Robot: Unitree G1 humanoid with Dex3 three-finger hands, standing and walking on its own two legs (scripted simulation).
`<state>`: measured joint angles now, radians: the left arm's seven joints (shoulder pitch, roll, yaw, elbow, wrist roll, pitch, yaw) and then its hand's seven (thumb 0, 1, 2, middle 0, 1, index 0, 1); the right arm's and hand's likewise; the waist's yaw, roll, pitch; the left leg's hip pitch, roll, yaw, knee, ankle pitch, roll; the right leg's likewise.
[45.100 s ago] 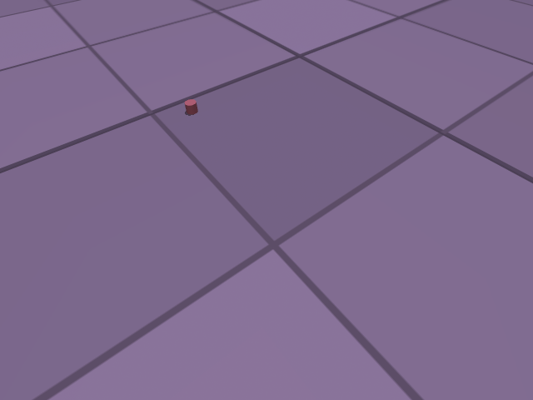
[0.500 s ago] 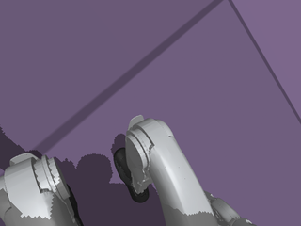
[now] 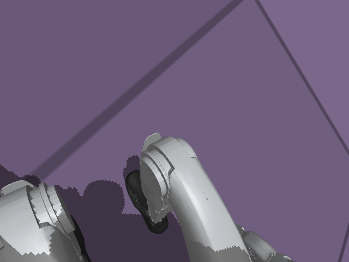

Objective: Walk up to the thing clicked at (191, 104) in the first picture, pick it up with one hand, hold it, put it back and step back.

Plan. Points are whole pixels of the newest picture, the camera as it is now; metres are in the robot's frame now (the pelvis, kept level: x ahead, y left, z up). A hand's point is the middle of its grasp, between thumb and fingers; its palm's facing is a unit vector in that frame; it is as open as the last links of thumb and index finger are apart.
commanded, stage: open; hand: left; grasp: from above
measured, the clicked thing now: out of the picture +0.48 +0.32 -0.27
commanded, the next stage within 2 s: withdraw in 0.96 s
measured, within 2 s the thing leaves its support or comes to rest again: rests again in 1.34 s
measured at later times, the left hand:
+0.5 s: hand out of the picture +0.47 +0.33 -0.24, palm faces -0.42 -0.14 -0.90, open 12.9 cm
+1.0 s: hand out of the picture +0.47 +0.33 -0.24, palm faces -0.42 -0.15 -0.90, open 13.8 cm
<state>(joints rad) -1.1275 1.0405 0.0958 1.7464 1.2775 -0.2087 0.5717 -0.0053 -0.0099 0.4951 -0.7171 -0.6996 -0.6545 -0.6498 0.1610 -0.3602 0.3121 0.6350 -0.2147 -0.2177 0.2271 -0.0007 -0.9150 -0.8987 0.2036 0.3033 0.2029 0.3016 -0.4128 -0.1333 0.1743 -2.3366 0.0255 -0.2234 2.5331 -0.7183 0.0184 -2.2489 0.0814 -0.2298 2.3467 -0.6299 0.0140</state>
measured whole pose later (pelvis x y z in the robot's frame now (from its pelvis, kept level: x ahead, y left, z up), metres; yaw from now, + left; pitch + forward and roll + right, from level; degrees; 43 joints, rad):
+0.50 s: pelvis +0.00 +0.00 +0.00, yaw -1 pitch +29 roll -15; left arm -1.14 1.05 0.08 1.74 1.26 -0.17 0.58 0.00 -0.32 0.83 -0.24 -0.93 -0.26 -0.91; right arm 0.15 -0.36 0.33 0.63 -0.22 -0.24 0.24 0.00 -0.91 -0.90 0.20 0.30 0.20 0.30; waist -0.42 -0.13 0.17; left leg -2.34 0.03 -0.23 2.53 -0.72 0.02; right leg -2.25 0.08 -0.23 2.34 -0.63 0.02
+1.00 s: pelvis +0.00 +0.00 +0.00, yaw -1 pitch +28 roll -15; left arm -1.12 1.05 0.08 1.72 1.26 -0.20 0.57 0.00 -0.48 0.98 -0.09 -1.07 -0.10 -1.06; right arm 0.15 -0.36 0.34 0.61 -0.21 -0.22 0.23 0.00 -0.90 -0.90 0.20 0.30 0.20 0.30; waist -0.41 -0.14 0.18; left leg -2.33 0.03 -0.24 2.53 -0.72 0.02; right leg -2.24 0.09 -0.24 2.33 -0.63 0.02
